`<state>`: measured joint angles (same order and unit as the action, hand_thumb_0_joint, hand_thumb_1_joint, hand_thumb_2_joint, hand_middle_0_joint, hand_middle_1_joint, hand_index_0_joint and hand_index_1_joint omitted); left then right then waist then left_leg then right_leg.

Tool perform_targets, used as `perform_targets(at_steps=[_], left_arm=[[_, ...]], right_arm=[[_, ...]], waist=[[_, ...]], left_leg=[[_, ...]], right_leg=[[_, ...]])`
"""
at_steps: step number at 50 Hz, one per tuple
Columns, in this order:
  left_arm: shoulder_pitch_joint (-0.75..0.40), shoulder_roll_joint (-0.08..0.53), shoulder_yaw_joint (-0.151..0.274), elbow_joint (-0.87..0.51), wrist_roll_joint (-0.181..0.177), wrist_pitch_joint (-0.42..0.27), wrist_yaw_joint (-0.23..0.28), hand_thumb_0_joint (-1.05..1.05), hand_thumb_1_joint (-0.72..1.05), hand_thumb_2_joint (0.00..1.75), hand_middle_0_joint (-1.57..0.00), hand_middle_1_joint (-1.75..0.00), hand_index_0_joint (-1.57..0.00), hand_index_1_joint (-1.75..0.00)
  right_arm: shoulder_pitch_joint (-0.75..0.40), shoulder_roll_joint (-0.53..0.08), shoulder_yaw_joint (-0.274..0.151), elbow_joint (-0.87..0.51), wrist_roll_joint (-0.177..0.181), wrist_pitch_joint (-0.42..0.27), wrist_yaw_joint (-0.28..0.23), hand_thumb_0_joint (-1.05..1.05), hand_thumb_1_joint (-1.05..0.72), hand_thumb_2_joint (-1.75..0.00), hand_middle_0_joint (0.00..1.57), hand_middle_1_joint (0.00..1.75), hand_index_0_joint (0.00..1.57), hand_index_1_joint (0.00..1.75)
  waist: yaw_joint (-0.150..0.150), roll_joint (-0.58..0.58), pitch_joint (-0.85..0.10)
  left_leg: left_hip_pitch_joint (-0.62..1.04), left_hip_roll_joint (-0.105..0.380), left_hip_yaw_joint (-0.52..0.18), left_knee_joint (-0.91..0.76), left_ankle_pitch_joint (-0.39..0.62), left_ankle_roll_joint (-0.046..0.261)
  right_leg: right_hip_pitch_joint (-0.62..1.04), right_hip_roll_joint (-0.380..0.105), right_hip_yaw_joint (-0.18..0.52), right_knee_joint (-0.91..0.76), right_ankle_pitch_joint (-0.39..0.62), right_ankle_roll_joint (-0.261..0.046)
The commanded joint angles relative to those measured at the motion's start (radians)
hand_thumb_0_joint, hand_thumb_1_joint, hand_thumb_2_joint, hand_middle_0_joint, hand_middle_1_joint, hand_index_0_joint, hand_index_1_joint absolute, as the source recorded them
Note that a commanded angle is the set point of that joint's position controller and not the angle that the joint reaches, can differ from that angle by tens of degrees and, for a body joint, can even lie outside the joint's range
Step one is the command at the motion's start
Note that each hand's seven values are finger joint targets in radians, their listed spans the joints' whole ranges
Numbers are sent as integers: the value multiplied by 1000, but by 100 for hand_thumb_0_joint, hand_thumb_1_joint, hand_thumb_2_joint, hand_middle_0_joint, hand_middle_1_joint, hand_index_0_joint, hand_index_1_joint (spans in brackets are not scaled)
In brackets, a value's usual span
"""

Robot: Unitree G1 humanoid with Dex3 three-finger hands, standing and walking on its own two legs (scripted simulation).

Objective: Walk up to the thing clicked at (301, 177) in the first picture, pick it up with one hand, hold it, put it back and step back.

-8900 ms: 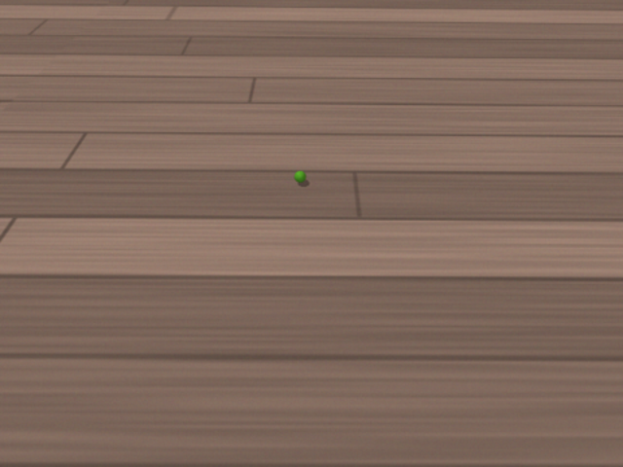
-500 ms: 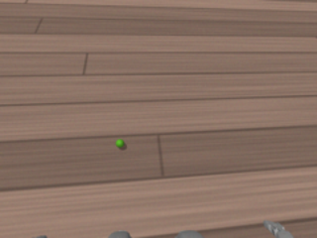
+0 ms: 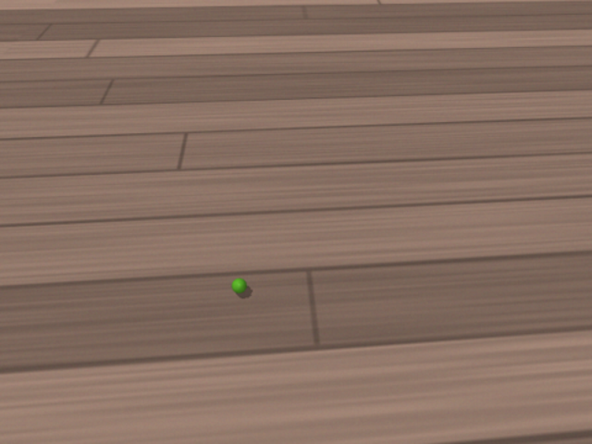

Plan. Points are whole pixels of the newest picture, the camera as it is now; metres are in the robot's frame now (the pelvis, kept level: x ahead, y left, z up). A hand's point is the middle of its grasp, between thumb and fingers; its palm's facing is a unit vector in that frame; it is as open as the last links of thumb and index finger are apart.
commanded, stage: walk up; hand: left
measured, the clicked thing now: (239, 285) +0.77 +0.24 -0.74
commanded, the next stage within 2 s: stand in 0.48 s
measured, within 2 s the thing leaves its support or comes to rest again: neither
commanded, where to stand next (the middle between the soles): +0.40 +0.02 m, yaw -1 degrees
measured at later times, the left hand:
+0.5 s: hand out of the picture +0.09 +0.28 -0.15, palm faces +0.06 -0.93 -0.35, open 7.4 cm
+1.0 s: hand out of the picture +0.08 +0.26 -0.14, palm faces +0.00 -0.94 -0.34, open 7.4 cm
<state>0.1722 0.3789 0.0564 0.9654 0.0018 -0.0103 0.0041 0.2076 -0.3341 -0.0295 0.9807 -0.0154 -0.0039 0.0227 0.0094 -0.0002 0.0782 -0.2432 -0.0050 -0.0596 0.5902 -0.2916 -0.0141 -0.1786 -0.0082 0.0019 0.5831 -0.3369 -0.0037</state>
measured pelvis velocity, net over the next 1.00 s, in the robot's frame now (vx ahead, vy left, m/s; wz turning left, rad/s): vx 0.00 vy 0.00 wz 0.01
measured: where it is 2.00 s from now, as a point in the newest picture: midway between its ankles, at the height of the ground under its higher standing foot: outside the picture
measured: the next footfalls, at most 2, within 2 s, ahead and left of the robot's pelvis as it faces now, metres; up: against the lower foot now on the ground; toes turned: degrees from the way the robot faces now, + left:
left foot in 1.74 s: +0.13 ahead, +0.16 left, +0.00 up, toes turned +4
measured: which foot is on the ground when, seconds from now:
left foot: down 0.00-1.00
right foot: down 0.00-1.00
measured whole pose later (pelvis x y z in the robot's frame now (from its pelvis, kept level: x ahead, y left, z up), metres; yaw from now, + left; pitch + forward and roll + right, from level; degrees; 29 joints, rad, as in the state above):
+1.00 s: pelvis +0.00 +0.00 +0.02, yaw +1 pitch -2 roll +0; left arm 0.08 0.35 0.01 1.15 0.00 -0.01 0.00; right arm 0.09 -0.35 0.00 1.14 0.00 -0.01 0.01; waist 0.00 0.00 0.07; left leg -0.14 0.00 -0.07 0.34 -0.16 -0.02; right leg -0.07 -0.02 -0.01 0.32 -0.21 0.01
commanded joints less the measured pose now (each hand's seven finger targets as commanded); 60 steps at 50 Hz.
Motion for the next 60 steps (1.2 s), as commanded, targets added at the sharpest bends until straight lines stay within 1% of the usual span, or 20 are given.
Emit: perform_targets(at_steps=[1,2,3,4,5,6,8,14,18,20,23,24,26,30,32,34,36,42,46,60], left_arm=[[-20,272,55,-44,14,-47,10,0,90,90,-20,-30,-20,-30],[-41,269,51,-47,17,-45,10,0,90,90,-20,-30,-20,-30],[-67,260,47,-50,16,-44,10,0,90,90,-20,-30,-20,-30],[-87,249,44,-51,15,-44,10,0,90,90,-20,-30,-20,-30],[-110,232,39,-52,14,-42,8,0,90,90,-20,-30,-20,-30],[-114,212,35,-43,9,-41,7,0,90,90,-20,-30,-20,-30],[-103,198,31,-22,7,-41,7,0,90,90,-20,-30,-20,-30],[-85,212,29,13,3,-43,10,0,90,90,-20,-30,-20,-30],[-117,209,24,17,5,-38,11,0,90,90,-20,-30,-20,-30],[-111,202,22,28,6,-37,11,0,90,90,-20,-30,-20,-30],[-114,207,22,35,9,-38,10,0,90,90,-20,-30,-20,-30],[-127,173,0,65,1,-27,8,0,90,90,-20,-30,-20,-30],[-123,179,-2,69,0,-23,10,0,90,90,-20,-30,-20,-30],[-118,186,-5,97,0,-25,9,0,90,90,-20,-30,-20,-30],[-128,189,-7,105,0,-24,9,0,90,90,-20,-30,-20,-30],[-128,187,-12,118,4,-22,7,0,90,90,-20,-30,-20,-30],[-128,184,-14,122,7,-21,5,0,90,90,-20,-30,-20,-30],[-119,185,-14,134,7,-22,4,0,90,90,-20,-30,-20,-30],[-127,190,-12,128,4,-27,5,0,90,90,-20,-30,-20,-30],[-121,190,-13,130,4,-21,1,0,90,90,-20,-30,-20,-30]], right_arm=[[-60,-212,-49,-74,4,-23,-23,0,-90,-90,20,30,20,30],[-71,-218,-53,-67,2,-23,-22,0,-90,-90,20,30,20,30],[-62,-210,-52,-57,-1,-24,-21,0,-90,-90,20,30,20,30],[-57,-207,-51,-53,-2,-28,-19,0,-90,-90,20,30,20,30],[-47,-214,-52,-42,-4,-31,-17,0,-90,-90,20,30,20,30],[-70,-217,-50,-45,-4,-35,-14,0,-90,-90,20,30,20,30],[-95,-232,-52,-41,0,-41,-15,0,-90,-90,20,30,20,30],[-126,-221,-51,-26,0,-37,-22,0,-90,-90,20,30,20,30],[-142,-219,-53,-13,-3,-31,-22,0,-90,-90,20,30,20,30],[-159,-222,-53,-13,-1,-30,-21,0,-90,-90,20,30,20,30],[-167,-219,-50,-8,-2,-27,-21,0,-90,-90,20,30,20,30],[-177,-218,-36,6,8,-30,-26,0,-90,-90,20,30,20,30],[-176,-234,-37,19,10,-32,-30,0,-90,-90,20,30,20,30],[-171,-230,-29,41,13,-33,-33,0,-90,-90,20,30,20,30],[-185,-224,-25,48,15,-31,-34,0,-90,-90,20,30,20,30],[-190,-222,-22,55,15,-26,-33,0,-90,-90,20,30,20,30],[-194,-227,-21,64,14,-25,-31,0,-90,-90,20,30,20,30],[-193,-221,-14,80,12,-31,-31,0,-90,-90,20,30,20,30],[-175,-226,-11,88,12,-34,-31,0,-90,-90,20,30,20,30],[-147,-232,-4,103,10,-27,-28,0,-90,-90,20,30,20,30]], waist=[[7,-5,-51],[3,-19,-33],[-7,-41,-18],[-12,-54,-21],[-20,-53,-28],[-6,-32,-13],[8,-7,-59],[15,27,-129],[9,39,-108],[13,44,-116],[12,34,-105],[-4,40,-80],[-2,39,-118],[-7,30,-162],[-6,21,-150],[-11,16,-118],[-10,8,-111],[-4,8,-110],[-5,-6,-133],[-9,-3,-72]], left_leg=[[-88,20,-56,-30,40,33],[-77,17,-42,-26,17,35],[-45,19,-42,-50,14,37],[-5,36,-47,-80,81,45],[28,53,-76,-118,122,59],[17,80,-117,-153,147,70],[16,123,-157,-174,241,95],[25,84,-84,-134,333,66],[29,89,-98,-165,280,70],[48,102,-116,-171,294,81],[32,93,-107,-173,263,77],[75,115,-121,-221,346,61],[133,123,-114,-204,458,55],[179,124,-91,-218,499,48],[162,118,-84,-237,451,42],[136,114,-88,-267,333,39],[136,115,-89,-279,288,38],[136,113,-81,-289,295,32],[141,118,-77,-277,379,32],[108,112,-84,-304,217,24]], right_leg=[[52,-204,260,-201,51,-131],[21,-219,257,-212,38,-145],[-22,-217,238,-217,31,-138],[-43,-194,193,-206,69,-122],[-62,-152,143,-183,96,-88],[-60,-106,99,-162,94,-60],[23,-68,52,-134,151,-37],[147,-108,70,-166,283,-46],[111,-102,55,-163,226,-45],[102,-91,38,-162,221,-40],[109,-95,45,-176,209,-41],[59,-101,67,-209,269,-23],[94,-104,59,-225,335,-13],[136,-109,60,-242,387,-7],[145,-112,64,-265,361,-8],[121,-110,67,-292,277,-7],[108,-110,66,-306,241,-9],[106,-118,73,-307,245,-12],[138,-125,76,-303,321,-12],[77,-116,85,-337,172,-15]])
